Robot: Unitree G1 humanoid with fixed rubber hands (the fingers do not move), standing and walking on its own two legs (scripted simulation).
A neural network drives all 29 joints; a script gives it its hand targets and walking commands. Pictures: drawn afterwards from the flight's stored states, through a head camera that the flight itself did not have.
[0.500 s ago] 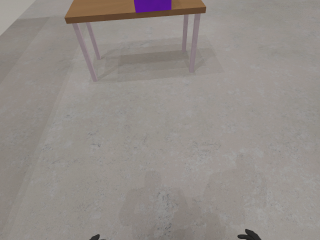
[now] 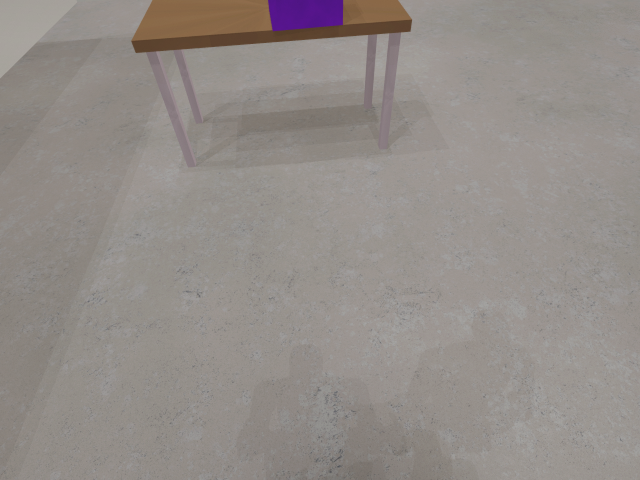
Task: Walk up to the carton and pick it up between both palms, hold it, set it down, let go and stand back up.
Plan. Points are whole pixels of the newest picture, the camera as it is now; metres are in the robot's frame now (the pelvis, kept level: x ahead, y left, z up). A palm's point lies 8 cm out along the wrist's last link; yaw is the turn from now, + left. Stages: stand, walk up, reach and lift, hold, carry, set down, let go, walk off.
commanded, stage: stand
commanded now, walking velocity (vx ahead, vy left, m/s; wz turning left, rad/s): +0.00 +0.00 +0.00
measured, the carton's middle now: out of the picture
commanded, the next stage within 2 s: none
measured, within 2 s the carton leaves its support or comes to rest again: neither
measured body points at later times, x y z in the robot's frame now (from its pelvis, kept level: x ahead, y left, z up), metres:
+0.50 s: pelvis +0.00 +0.00 +0.01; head +0.01 +0.00 +0.46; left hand +0.02 +0.22 -0.15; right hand +0.02 -0.22 -0.15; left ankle +0.00 +0.12 -0.73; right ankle +0.00 -0.12 -0.73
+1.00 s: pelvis +0.00 +0.00 +0.01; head +0.01 +0.00 +0.46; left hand -0.02 +0.20 -0.15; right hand -0.02 -0.20 -0.15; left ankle +0.00 +0.12 -0.73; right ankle +0.00 -0.12 -0.73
